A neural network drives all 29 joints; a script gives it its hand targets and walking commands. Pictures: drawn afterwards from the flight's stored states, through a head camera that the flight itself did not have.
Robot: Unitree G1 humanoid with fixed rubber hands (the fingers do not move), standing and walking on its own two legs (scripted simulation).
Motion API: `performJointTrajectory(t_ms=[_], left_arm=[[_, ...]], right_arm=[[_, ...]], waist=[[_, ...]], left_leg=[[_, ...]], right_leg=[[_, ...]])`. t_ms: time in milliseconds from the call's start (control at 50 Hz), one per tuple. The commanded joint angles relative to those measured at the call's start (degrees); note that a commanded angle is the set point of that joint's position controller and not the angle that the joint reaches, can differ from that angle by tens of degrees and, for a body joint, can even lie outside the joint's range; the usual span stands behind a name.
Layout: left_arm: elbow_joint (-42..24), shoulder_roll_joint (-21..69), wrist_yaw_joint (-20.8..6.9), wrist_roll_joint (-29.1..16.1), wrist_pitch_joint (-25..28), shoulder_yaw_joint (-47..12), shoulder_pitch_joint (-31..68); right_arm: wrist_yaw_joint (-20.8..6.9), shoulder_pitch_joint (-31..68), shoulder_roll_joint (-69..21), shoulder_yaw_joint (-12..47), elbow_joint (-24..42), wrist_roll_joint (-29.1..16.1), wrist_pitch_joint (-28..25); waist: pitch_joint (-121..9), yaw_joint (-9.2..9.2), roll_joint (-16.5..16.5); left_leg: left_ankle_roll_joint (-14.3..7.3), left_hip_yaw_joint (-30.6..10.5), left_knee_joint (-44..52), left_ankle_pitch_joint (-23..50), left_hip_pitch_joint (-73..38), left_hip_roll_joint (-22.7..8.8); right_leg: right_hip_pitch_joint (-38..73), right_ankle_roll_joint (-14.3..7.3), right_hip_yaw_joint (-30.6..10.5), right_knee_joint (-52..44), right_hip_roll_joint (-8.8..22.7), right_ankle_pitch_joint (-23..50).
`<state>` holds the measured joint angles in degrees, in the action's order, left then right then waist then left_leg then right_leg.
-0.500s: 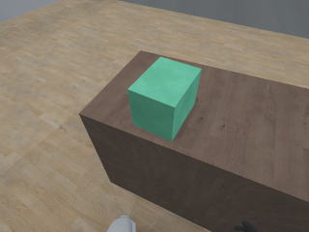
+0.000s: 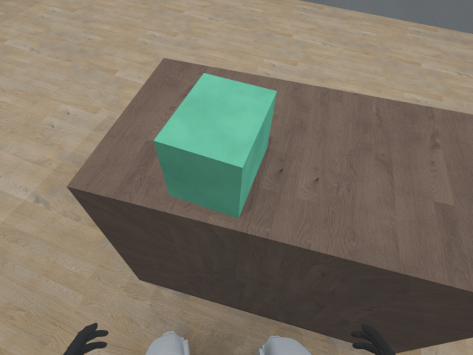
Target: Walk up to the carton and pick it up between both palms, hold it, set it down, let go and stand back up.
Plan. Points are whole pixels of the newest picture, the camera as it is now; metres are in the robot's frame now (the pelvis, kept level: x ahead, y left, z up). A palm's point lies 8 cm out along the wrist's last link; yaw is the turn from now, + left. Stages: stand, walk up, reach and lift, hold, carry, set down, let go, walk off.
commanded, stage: walk up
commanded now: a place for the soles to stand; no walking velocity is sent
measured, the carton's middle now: (220, 145) +0.51 +0.01 +0.02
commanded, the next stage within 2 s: none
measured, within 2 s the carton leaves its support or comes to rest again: neither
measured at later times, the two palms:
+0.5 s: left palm out of the picture +0.10 +0.21 -0.09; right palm out of the picture +0.10 -0.27 -0.08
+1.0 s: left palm out of the picture +0.08 +0.23 -0.09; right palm out of the picture +0.10 -0.27 -0.09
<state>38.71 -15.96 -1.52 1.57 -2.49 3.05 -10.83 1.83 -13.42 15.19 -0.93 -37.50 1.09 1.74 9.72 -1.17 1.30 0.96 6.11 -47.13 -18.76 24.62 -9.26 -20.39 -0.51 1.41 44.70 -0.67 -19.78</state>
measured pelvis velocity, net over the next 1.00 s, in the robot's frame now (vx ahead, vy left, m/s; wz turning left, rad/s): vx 0.02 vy -0.02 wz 0.03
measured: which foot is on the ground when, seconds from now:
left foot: down 0.00-0.98, up 1.00-1.00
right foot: down 0.00-1.00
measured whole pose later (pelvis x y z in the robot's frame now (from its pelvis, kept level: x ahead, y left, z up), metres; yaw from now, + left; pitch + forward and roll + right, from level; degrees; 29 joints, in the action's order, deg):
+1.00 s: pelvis +0.02 -0.02 +0.03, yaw +2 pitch -2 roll +0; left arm 44.0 -12.5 0.0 1.2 -0.4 1.1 -16.6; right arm -0.5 -18.1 13.9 -0.9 -41.3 2.7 1.3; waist 2.5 0.6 0.8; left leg 0.5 0.3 -38.5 -19.5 16.8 -1.7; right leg -14.7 -1.8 3.5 32.7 -0.4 -16.5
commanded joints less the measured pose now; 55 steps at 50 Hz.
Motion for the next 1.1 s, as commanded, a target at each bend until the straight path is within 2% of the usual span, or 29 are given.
performJointTrajectory(t_ms=[0, 20, 60, 80, 120, 140, 160, 180, 200, 220, 240, 260, 280, 300, 340, 380, 440, 580, 720, 800, 860, 920, 940, 960, 980, 1000, 1020, 1040, 1080], left_arm=[[-5.4, -14.6, 0.9, -0.4, 1.3, 4.5, -2.3], [-5.9, -11.9, 0.9, -0.4, 1.3, 3.7, 0.4], [-5.9, -9.1, 1.3, -0.3, 1.3, 2.1, 0.9], [-6.0, -9.1, 1.5, 0.1, 1.3, 1.8, 1.1], [-5.8, -9.0, 1.3, -0.3, 0.6, 1.2, 3.6], [-6.0, -8.6, 1.1, -0.7, 0.4, 0.8, 4.6], [-6.2, -6.5, 0.8, -1.2, 0.5, -0.1, 3.8], [-6.5, -4.1, 0.5, -1.7, 0.8, -1.0, 1.6], [-6.0, -3.7, 0.5, -1.8, 0.5, -1.0, -0.4], [-4.7, -4.6, 0.7, -1.3, 0.3, -0.2, -1.8], [-4.0, -5.5, 0.7, -1.0, 0.8, 0.2, -2.5], [-3.3, -7.3, 0.5, -1.1, 1.6, 0.8, -1.2], [-2.9, -8.7, 0.3, -1.6, 2.2, 1.2, 0.1], [-2.6, -9.0, 0.2, -1.9, 2.5, 1.2, 0.9], [-2.3, -7.2, 0.1, -2.0, 2.7, 0.6, -0.2], [-1.8, -7.4, 0.3, -1.8, 2.9, 0.4, -1.1], [-1.5, -7.1, 0.2, -1.9, 2.7, 0.6, -1.2], [-0.9, -6.8, 0.1, -1.7, 2.9, 0.6, -2.1], [-0.6, -6.8, 0.1, -1.5, 2.8, 0.5, -2.9], [-0.4, -6.8, 0.2, -1.7, 2.5, 0.5, -3.5], [-0.3, -7.2, 0.4, -1.5, 2.5, 0.5, -3.5], [0.2, -6.6, 0.4, -1.4, 2.5, 0.3, -4.4], [1.9, -9.1, 3.5, 0.6, 4.1, 2.9, -18.7], [4.3, -13.4, 5.6, 1.5, 4.5, 4.1, -24.8], [4.7, -13.9, 7.1, 2.4, 4.5, 4.4, -25.2], [3.4, -13.8, 8.0, 2.7, 4.4, 4.3, -22.1], [2.2, -13.5, 8.6, 2.8, 4.4, 4.4, -19.6], [1.0, -12.4, 8.8, 3.0, 4.5, 4.3, -17.1], [-0.1, -10.2, 8.4, 2.8, 4.6, 4.1, -15.4]], right_arm=[[1.0, 1.3, 6.9, -2.5, 7.3, -1.6, -0.2], [1.2, 1.2, 7.3, -2.7, 6.6, -1.3, -0.2], [1.0, -1.0, 6.8, -2.8, 5.6, -1.4, -1.5], [0.9, -2.8, 6.4, -2.8, 4.6, -1.3, -2.1], [0.9, -6.0, 5.9, -2.6, 3.9, -1.2, -3.2], [0.7, -7.2, 6.0, -2.7, 3.4, -1.2, -3.9], [0.6, -7.2, 8.1, -3.2, 3.6, -0.5, -4.4], [0.7, -7.2, 11.0, -3.9, 4.0, 0.3, -4.8], [0.6, -2.9, 13.5, -4.5, 3.9, 0.0, -4.2], [0.2, 0.4, 13.9, -4.3, 4.0, 0.1, -3.7], [-0.6, 2.4, 11.3, -3.3, 4.4, -0.3, -3.5], [-1.1, 1.3, 8.4, -2.2, 4.8, -0.8, -3.4], [-1.2, -0.7, 6.9, -1.7, 4.9, -1.0, -3.5], [-1.1, -3.2, 6.2, -1.6, 4.5, -1.0, -3.6], [-1.1, -3.0, 7.7, -2.3, 3.8, -1.0, -3.7], [-1.4, -2.7, 7.3, -2.3, 3.7, -0.9, -3.7], [-1.3, -3.7, 6.6, -2.0, 3.5, -0.9, -3.8], [-1.1, -5.2, 6.4, -2.4, 2.6, -1.0, -3.8], [-0.7, -4.8, 7.0, -2.4, 2.4, -0.6, -4.0], [-0.7, -5.7, 6.8, -2.4, 1.9, -0.6, -3.8], [-0.7, -6.5, 6.9, -2.5, 1.4, -0.7, -4.0], [-0.6, -5.6, 7.7, -2.5, 1.6, -0.5, -4.1], [-2.8, 5.0, 11.6, -4.0, 5.0, 3.3, -1.6], [-3.3, 6.0, 9.5, -3.8, 6.5, 5.3, 0.1], [-3.3, 4.4, 7.5, -3.7, 5.6, 6.2, 1.6], [-3.3, 3.2, 6.0, -3.3, 5.4, 5.9, 2.4], [-3.5, 3.2, 5.3, -2.9, 5.5, 5.4, 2.7], [-3.9, 3.9, 4.7, -2.6, 6.0, 4.7, 2.9], [-4.4, 6.1, 5.7, -3.4, 6.8, 4.4, 3.6]], waist=[[-12.8, 5.22, -12.0], [-9.5, 4.23, -11.5], [-8.2, 3.62, -13.2], [-9.1, 2.82, -14.4], [-11.6, 0.93, -14.1], [-12.4, -0.23, -13.8], [-15.2, -0.24, -9.6], [-15.9, 0.19, -2.8], [-12.5, 2.27, -1.0], [-10.5, 3.91, 1.2], [-9.7, 4.55, 2.4], [-9.9, 3.34, 1.2], [-11.0, 1.83, 0.1], [-11.0, 0.91, 0.0], [-10.8, 1.37, 0.8], [-10.4, 1.87, 0.7], [-9.9, 1.32, 0.5], [-9.0, 0.96, -3.1], [-9.7, 1.64, -3.1], [-8.8, 1.71, -2.6], [-9.6, 1.08, -2.0], [-11.0, 2.29, -1.4], [-6.4, 6.26, 2.0], [-5.3, 6.73, 0.2], [-5.3, 5.68, -0.3], [-5.5, 3.86, -0.4], [-6.1, 2.70, -0.3], [-6.1, 1.81, -2.4], [-5.4, 1.44, -4.5]], left_leg=[[-1.0, -6.0, -14.4, -20.9, 3.1, 6.5], [-0.9, -6.8, -14.0, -18.6, 2.4, 5.7], [-0.8, -5.8, -9.2, -15.7, 3.8, 6.7], [-0.8, -5.2, -5.5, -13.1, 3.5, 7.0], [-1.0, -5.0, 7.9, -5.2, -4.8, 6.8], [-1.3, -5.6, 18.4, 4.0, -10.3, 6.2], [-2.4, -10.8, 20.7, 8.8, -16.0, 3.7], [-5.5, -23.3, 24.1, 10.8, -18.9, -4.5], [-10.5, -30.0, 25.6, 5.3, -10.2, -10.1], [-12.0, -27.8, 24.0, 1.6, -2.4, -9.9], [-9.1, -22.0, 22.2, 0.4, 0.7, -5.7], [-5.4, -15.0, 20.0, 2.1, -0.4, -0.1], [-3.3, -10.7, 18.1, 2.6, -4.5, 4.0], [-2.7, -9.9, 18.7, 2.5, -7.8, 4.5], [-3.2, -11.9, 19.7, 3.4, -9.9, 3.3], [-3.3, -11.4, 19.2, 5.1, -9.3, 3.3], [-3.3, -10.9, 20.0, 2.1, -9.5, 3.6], [-2.9, -10.8, 20.1, 3.0, -9.4, 4.0], [-3.1, -11.1, 20.2, 6.6, -9.5, 3.7], [-3.0, -11.0, 20.0, 5.7, -9.6, 4.2], [-2.8, -11.5, 20.3, 8.2, -9.0, 3.9], [-3.4, -12.5, 20.4, 11.9, -9.3, 2.9], [-2.2, -2.5, 2.7, 3.0, 3.1, 7.4], [-0.9, -5.2, -5.9, -11.8, 13.7, 8.5], [-0.6, -9.1, -10.9, -11.5, 15.3, 5.8], [-0.4, -9.6, -14.3, -9.9, 16.1, 5.0], [-0.3, -10.2, -16.8, -7.2, 15.8, 4.4], [-0.2, -10.7, -18.2, -5.2, 15.5, 3.8], [0.5, -11.3, -19.7, -1.4, 13.1, 3.5]], right_leg=[[-0.3, -18.5, -29.9, -24.8, 21.2, -1.7], [-2.1, -17.7, -26.8, -24.1, 18.9, -0.9], [2.5, -14.3, -17.6, -20.2, 14.0, 15.8], [4.6, -13.2, -17.2, -18.5, 13.8, 20.9], [3.2, -10.8, -15.0, -15.2, 12.0, 18.2], [2.0, -8.5, -12.6, -11.2, 10.8, 17.8], [-1.2, -5.9, -10.9, -7.7, 9.2, 17.2], [-5.3, -2.5, -7.2, -0.6, 6.2, 13.4], [-3.4, -0.3, -2.8, -2.1, 2.3, 0.2], [4.0, -0.9, -4.7, -5.5, 4.7, -2.5], [8.3, -2.0, -7.0, -12.2, 5.5, 1.6], [9.4, -3.1, -11.5, -16.0, 7.7, 6.4], [6.5, -3.9, -13.9, -17.7, 9.0, 7.6], [3.7, -4.5, -13.2, -17.9, 9.0, 6.1], [2.7, -3.6, -10.6, -18.9, 7.0, 5.2], [4.2, -3.0, -10.4, -19.8, 7.4, 6.5], [2.9, -3.1, -10.5, -21.6, 7.6, 1.2], [2.8, -3.2, -9.9, -24.0, 7.8, -0.6], [5.1, -3.1, -8.4, -22.6, 7.6, 4.7], [3.7, -3.1, -8.5, -23.6, 8.1, 2.3], [6.1, -3.2, -7.2, -21.9, 7.6, 6.2], [7.8, -3.0, -5.7, -20.1, 7.0, 11.1], [15.0, -6.7, -23.9, -25.1, 17.1, 10.2], [20.2, -9.2, -35.0, -26.4, 24.7, 16.9], [20.8, -10.7, -36.3, -24.6, 26.9, 21.1], [20.3, -12.4, -34.3, -23.7, 26.6, 22.6], [19.9, -12.9, -30.8, -23.3, 24.4, 23.3], [18.9, -12.4, -27.7, -23.0, 22.2, 24.3], [13.1, -10.6, -24.5, -24.1, 18.3, 16.9]])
